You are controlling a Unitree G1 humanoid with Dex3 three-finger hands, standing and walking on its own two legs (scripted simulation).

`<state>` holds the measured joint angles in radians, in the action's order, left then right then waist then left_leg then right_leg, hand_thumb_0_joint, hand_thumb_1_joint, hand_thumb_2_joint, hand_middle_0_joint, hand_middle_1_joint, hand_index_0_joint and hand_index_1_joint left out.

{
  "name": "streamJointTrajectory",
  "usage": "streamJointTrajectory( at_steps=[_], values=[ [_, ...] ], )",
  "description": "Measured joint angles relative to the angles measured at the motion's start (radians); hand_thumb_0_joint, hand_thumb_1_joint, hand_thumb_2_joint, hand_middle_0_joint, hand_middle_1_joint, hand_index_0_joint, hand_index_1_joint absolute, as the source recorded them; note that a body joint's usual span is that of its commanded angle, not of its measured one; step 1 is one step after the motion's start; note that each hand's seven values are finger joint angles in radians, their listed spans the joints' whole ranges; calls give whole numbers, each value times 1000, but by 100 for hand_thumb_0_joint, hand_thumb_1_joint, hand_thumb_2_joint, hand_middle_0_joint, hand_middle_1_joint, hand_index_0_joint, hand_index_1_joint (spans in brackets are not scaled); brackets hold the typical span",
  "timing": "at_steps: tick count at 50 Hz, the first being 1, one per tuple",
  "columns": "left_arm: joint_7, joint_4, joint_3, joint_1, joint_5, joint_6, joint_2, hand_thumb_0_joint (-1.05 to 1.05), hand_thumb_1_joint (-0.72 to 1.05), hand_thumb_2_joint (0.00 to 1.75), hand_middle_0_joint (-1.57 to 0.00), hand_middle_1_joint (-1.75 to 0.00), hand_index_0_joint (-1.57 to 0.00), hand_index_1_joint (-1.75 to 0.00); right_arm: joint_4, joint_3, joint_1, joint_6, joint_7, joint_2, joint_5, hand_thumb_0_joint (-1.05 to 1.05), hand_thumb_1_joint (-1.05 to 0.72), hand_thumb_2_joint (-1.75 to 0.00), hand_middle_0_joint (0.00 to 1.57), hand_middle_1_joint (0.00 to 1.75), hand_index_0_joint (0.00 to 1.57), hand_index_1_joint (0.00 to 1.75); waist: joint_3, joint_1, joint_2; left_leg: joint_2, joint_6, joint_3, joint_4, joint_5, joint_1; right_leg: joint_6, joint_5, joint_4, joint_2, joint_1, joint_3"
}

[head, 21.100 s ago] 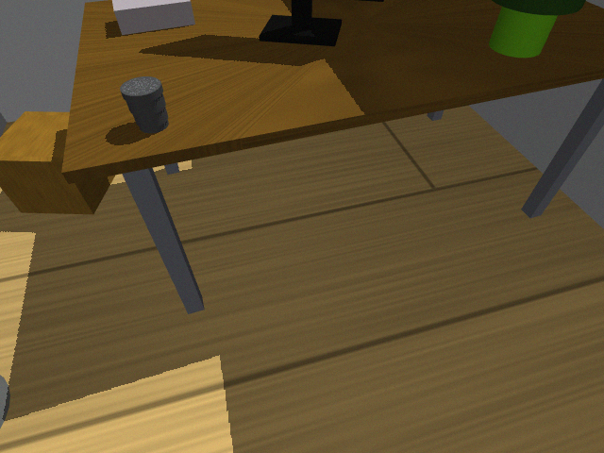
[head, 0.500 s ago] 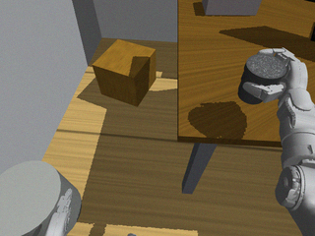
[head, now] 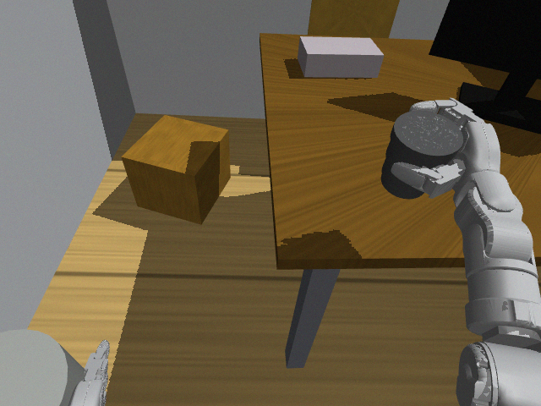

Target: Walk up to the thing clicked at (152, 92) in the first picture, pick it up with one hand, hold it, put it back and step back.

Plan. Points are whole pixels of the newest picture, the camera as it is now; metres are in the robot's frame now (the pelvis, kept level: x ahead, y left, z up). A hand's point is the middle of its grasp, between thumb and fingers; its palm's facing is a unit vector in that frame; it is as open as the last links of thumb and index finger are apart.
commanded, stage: lift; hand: right
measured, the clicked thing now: (414, 159) +0.41 -0.18 +0.20
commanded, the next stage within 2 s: hold in 0.76 s
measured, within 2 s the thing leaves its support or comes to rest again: neither
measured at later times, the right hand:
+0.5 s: hand (452, 155) +0.35 -0.18 +0.25, palm faces +0.13 +0.99 -0.03, open 11.3 cm
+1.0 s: hand (473, 154) +0.32 -0.18 +0.27, palm faces +0.14 +0.99 -0.04, open 11.3 cm
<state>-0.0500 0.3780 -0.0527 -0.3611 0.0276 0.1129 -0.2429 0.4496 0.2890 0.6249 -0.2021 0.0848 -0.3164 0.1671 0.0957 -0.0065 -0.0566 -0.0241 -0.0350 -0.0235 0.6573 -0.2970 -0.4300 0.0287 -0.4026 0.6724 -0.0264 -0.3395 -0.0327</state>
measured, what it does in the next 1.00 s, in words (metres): stands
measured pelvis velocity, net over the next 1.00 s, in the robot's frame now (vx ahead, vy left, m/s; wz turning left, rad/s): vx -0.02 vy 0.00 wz -0.03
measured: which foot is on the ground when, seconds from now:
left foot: down 0.00-1.00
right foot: down 0.00-1.00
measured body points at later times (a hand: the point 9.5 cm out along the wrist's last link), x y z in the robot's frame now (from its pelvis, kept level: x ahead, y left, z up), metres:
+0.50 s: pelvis -0.02 +0.01 +0.00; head -0.04 +0.04 +0.45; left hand +0.16 +0.26 -0.06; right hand +0.33 -0.23 +0.26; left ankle +0.02 +0.14 -0.72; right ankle -0.04 -0.14 -0.72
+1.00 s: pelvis -0.02 +0.00 +0.01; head -0.06 +0.04 +0.45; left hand +0.16 +0.25 -0.06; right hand +0.31 -0.24 +0.28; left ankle +0.02 +0.14 -0.72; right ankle -0.04 -0.14 -0.72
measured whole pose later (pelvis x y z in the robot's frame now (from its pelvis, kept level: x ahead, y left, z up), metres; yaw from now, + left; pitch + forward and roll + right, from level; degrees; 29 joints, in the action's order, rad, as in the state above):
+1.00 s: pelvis -0.02 +0.00 +0.01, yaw -2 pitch -1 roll +0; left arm -0.04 0.56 -0.08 -0.28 0.04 0.21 -0.25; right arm -0.08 0.33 0.47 -0.69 0.07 -0.32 0.23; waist 0.09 0.01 -0.10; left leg -0.04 -0.03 0.00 0.60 -0.26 -0.32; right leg 0.03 -0.36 0.62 -0.01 -0.24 -0.06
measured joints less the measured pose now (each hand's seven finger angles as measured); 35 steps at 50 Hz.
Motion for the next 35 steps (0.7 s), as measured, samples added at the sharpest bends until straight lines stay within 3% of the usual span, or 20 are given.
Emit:
streamJointTrajectory(
  at_steps=[8, 15, 26, 35],
  values=[
    [17, 60, -26, 25, 9, -4, -10, -1, -53, 6, -3, -4, -3, -4, -168, 3, -64, -151, 6, 7, 14, -1, 60, -111, 72, 104, 66, 108, -13, 13, -11, -6, 1, 4, -7, 2, 36, 2, 11, -18, 5, 38, -4],
    [19, 85, -27, 44, 13, 9, -7, -1, -53, 6, -3, -4, -3, -4, -300, 5, -95, -241, -7, 14, 28, -1, 60, -111, 72, 104, 66, 108, -28, 17, -8, -5, 5, 9, -14, 11, 55, 5, 23, -27, 4, 57, -9],
    [21, 121, -25, 57, 15, 34, -5, -1, -53, 5, -3, -4, -3, -4, -396, 21, -120, -361, -11, 4, 43, -1, 60, -111, 72, 104, 66, 108, -18, 15, -24, -8, 5, 17, -32, 26, 86, 5, 39, -43, 6, 83, -17],
    [16, 146, -24, 64, 13, 63, -8, -1, -53, 5, -3, -4, -3, -4, -452, 29, -134, -417, -14, -3, 49, -1, 60, -111, 72, 104, 66, 108, -26, 15, -20, -12, 5, 19, -40, 35, 94, 5, 50, -50, 10, 88, -19]
  ],
)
